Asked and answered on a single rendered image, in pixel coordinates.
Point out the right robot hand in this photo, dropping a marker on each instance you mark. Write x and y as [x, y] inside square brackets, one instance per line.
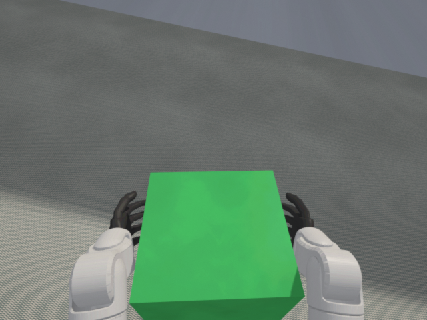
[301, 215]

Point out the robot right forearm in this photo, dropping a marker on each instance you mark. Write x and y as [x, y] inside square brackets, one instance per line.
[333, 277]

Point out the carton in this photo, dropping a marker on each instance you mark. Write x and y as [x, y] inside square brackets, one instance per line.
[214, 245]

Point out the left robot hand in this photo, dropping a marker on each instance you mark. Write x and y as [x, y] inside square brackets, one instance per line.
[123, 219]

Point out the robot left forearm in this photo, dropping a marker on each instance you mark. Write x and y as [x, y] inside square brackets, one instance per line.
[98, 281]

